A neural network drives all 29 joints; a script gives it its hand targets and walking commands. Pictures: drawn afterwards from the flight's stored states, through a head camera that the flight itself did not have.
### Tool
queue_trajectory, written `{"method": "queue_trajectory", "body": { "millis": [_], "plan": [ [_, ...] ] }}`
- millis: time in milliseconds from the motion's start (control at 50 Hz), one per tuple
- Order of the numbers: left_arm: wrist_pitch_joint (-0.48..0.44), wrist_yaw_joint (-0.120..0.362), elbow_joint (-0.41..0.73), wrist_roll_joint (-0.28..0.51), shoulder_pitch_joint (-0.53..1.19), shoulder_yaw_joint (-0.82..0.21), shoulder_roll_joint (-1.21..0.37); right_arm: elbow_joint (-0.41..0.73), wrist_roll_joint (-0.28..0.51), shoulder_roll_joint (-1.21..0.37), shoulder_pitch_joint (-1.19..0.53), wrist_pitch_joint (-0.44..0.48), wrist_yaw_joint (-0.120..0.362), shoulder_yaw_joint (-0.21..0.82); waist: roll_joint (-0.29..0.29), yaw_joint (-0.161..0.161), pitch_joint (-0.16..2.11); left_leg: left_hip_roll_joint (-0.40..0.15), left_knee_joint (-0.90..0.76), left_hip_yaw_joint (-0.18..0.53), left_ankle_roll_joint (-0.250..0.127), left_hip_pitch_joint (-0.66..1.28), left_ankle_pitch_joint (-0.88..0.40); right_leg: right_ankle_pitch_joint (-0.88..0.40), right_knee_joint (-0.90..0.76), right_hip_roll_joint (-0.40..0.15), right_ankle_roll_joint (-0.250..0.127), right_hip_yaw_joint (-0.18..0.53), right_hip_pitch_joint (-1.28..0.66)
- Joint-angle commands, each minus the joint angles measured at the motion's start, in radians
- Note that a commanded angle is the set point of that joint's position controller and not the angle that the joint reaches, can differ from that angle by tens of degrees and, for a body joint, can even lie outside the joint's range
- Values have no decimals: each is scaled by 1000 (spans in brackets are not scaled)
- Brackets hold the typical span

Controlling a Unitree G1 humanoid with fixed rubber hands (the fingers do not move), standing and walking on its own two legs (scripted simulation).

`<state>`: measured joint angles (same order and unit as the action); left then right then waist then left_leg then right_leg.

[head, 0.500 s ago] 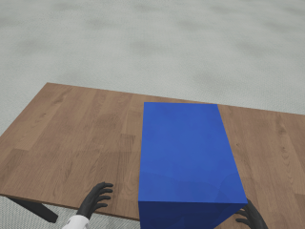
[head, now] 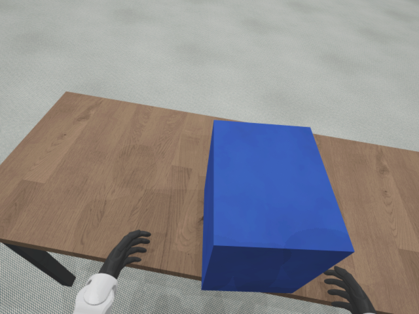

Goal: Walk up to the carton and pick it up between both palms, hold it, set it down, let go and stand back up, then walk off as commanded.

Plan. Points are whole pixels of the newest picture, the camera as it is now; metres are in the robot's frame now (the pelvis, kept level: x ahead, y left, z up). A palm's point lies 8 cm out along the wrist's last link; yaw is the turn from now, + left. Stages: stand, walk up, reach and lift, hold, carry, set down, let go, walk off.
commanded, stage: walk off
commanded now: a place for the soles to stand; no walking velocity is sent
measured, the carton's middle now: (254, 210) +0.33 -0.05 +0.00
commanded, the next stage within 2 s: none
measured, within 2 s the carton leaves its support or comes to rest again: neither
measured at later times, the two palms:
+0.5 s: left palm out of the picture +0.05 +0.23 -0.08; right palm out of the picture -0.01 -0.32 -0.10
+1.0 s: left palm out of the picture -0.16 +0.24 -0.11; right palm out of the picture -0.32 -0.36 -0.12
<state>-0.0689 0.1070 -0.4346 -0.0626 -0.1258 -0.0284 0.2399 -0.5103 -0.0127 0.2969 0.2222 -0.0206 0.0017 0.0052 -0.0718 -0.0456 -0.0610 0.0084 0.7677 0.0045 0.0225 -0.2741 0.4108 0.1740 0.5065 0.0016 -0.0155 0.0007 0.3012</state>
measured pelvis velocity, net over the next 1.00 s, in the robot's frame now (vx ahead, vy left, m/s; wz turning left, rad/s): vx -0.33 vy -0.05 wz -0.08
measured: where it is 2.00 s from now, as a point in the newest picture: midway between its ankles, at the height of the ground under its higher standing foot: outside the picture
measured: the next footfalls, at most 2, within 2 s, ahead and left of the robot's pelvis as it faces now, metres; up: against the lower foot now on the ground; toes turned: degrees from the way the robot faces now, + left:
right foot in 0.48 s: -0.02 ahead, -0.13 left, +0.02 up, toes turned -2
left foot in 0.98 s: -0.31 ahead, +0.03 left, +0.00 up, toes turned -8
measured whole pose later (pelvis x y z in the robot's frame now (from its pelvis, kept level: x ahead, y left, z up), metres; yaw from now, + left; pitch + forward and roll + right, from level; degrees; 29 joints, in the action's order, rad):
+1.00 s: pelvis -0.33 -0.05 -0.03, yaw -5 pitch -8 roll +1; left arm 0.07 -0.03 -0.67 -0.06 -0.10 0.05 0.38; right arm -0.71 -0.02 0.38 0.39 -0.10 0.01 -0.01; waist -0.04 -0.03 -0.19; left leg 0.10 0.74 0.03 -0.09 -0.14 0.51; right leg 0.38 0.68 0.11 -0.03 0.03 0.56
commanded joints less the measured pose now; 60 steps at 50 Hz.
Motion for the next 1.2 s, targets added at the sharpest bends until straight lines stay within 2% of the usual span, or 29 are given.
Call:
{"method": "queue_trajectory", "body": {
  "millis": [0, 20, 40, 100, 140, 220, 260, 320, 360, 400, 420, 440, 460, 500, 540, 600, 700, 780, 860, 880, 900, 920, 940, 980, 1000, 1020, 1060, 1100, 1180],
  "plan": [
    [111, -117, -54, 67, -89, 155, 319, 86, -40, 356, -28, 11, -8, -163, 287, 63, -104, -361, -487, 386, -220, -220, -456, 382, 679, 146, 19, 114, 176],
    [117, -113, -56, 67, -109, 160, 335, 91, -31, 355, -64, 12, -9, -156, 227, 37, -98, -344, -475, 337, -235, -284, -401, 372, 734, 150, 17, 154, 140],
    [125, -113, -49, 63, -130, 163, 333, 113, -29, 378, -74, 14, -16, -160, 249, 47, -107, -365, -516, 353, -246, -327, -350, 348, 778, 167, 23, 153, 164],
    [137, -118, -62, 68, -87, 170, 358, 138, -40, 304, -133, 1, -17, -142, 220, 24, -98, -251, -442, 239, -172, -214, -381, 270, 876, 205, 40, 151, 220],
    [147, -116, -56, 69, -106, 157, 338, 136, -41, 273, -115, 0, -29, -140, 251, 27, -26, -244, -406, 190, -193, -70, -404, 248, 896, 204, 45, 122, 233],
    [124, -116, -28, 63, -80, 138, 301, 122, -48, 264, 64, 11, -56, -154, 173, 79, 171, -279, -256, 268, -236, 469, -688, 318, 602, 148, 46, 186, 401],
    [110, -117, -38, 65, -63, 131, 290, 97, -49, 266, 161, 13, -64, -159, 209, 115, 252, -285, -184, 271, -254, 685, -800, 321, 447, 121, 41, 174, 469],
    [101, -115, -50, 59, -34, 135, 302, 75, -50, 274, 176, 10, -63, -158, 167, 124, 190, -314, -203, 289, -278, 515, -742, 311, 253, 60, 16, 149, 352],
    [97, -104, -75, 56, -95, 146, 305, 84, -47, 313, 49, 3, -57, -155, 209, 55, 78, -326, -238, 250, -249, 156, -569, 264, 123, -4, -13, 131, 128],
    [90, -101, -133, 51, -256, 163, 318, 107, -32, 315, -51, -9, -40, -144, 149, -43, 45, -213, -166, 114, -157, -186, -266, 34, -26, 36, -18, 50, -201],
    [89, -105, -139, 42, -297, 173, 349, 101, -25, 300, -35, -17, -36, -148, 52, -59, 55, -119, -42, 40, -113, -282, -24, 83, -15, -5, -47, 126, -233],
    [93, -116, -127, 27, -258, 179, 403, 81, -11, 274, 1, -31, -32, -142, -236, -56, 8, 71, 236, -75, -76, -328, 178, 150, -172, -185, -102, 388, -52],
    [100, -117, -106, 19, -131, 188, 441, 46, -5, 289, 54, -45, -36, -150, -238, -3, -8, 110, 427, 81, -71, -218, 165, 432, -284, -270, -157, 537, 201],
    [109, -113, -131, 9, 18, 210, 479, -38, -11, 317, 153, -71, -33, -158, -216, 41, -107, 176, 598, 181, -60, -158, 41, 763, -414, -253, -131, 578, 421],
    [103, -124, -109, 17, 14, 205, 397, -71, -1, 300, 176, -76, -30, -150, -131, 54, -104, 175, 620, 204, -54, -196, -51, 583, -345, -174, -32, 451, 318],
    [95, -141, -116, 30, -34, 199, 352, -86, -5, 287, 208, -67, -24, -139, 5, 53, 15, 162, 634, 177, -19, -239, -38, 483, -256, -149, -19, 375, 95],
    [96, -152, -164, 40, -114, 207, 361, -123, 1, 283, 223, -72, -16, -124, -36, 30, 47, 138, 419, 130, -5, -213, 32, 425, -255, -186, -67, 351, -123],
    [111, -153, -212, 44, -105, 197, 358, -169, 15, 275, 249, -76, -1, -119, -134, 20, 1, 138, 136, 19, -34, -72, 144, 400, -316, -144, -23, 248, -86],
    [137, -151, -218, 30, 2, 207, 386, -238, 9, 297, 416, -83, 12, -139, -199, 101, -5, 98, -126, -147, -102, 133, 178, 431, -325, -69, 78, 146, 78],
    [148, -150, -213, 23, 22, 205, 377, -242, 4, 295, 474, -84, 11, -142, -145, 144, -18, 73, -222, -129, -156, 164, 175, 468, -170, -16, 103, 106, 151],
    [152, -150, -206, 30, 46, 204, 361, -246, -5, 297, 452, -86, 11, -141, 67, 166, -61, 25, -266, -15, -191, 47, 100, 551, 154, 37, 56, 91, 152],
    [154, -146, -211, 45, 11, 188, 329, -191, -31, 323, 329, -81, 3, -131, 358, 165, -145, -169, -421, 378, -295, -248, 221, 483, 740, 183, 54, 43, 165],
    [148, -159, -209, 56, -29, 195, 339, -97, -56, 354, 62, -73, -6, -118, 282, 72, -284, -319, -607, 658, -307, -536, 337, 375, 883, 186, 52, 163, 218],
    [159, -162, -250, 60, -169, 201, 338, -61, -71, 378, -132, -58, -18, -112, 204, -4, -243, -265, -639, 573, -238, -607, 255, 298, 1070, 259, 51, 264, 133],
    [165, -163, -237, 50, -139, 218, 356, -45, -58, 414, -160, -51, -27, -127, 250, -11, -245, -287, -640, 583, -278, -688, 344, 262, 1169, 257, 61, 229, 106],
    [167, -160, -257, 56, -159, 219, 375, -23, -51, 401, -202, -53, -26, -131, 261, -29, -276, -260, -624, 542, -252, -657, 326, 215, 1197, 246, 68, 195, 96],
    [154, -146, -265, 69, -170, 204, 390, -3, -42, 312, -200, -64, -25, -115, 232, -6, -252, -171, -539, 367, -228, -495, 146, 239, 1123, 205, 72, 135, 82],
    [117, -145, -258, 74, -174, 180, 352, -6, -52, 233, -47, -55, -14, -110, 244, 65, -79, -110, -379, 289, -226, -45, -33, 334, 728, 116, 58, 131, 189],
    [67, -150, -328, 85, -197, 162, 329, -48, -73, 272, 213, -56, 9, -146, 266, 165, 257, -112, -206, 312, -181, 513, 91, 453, -83, 44, 19, 102, 176]
  ]
}}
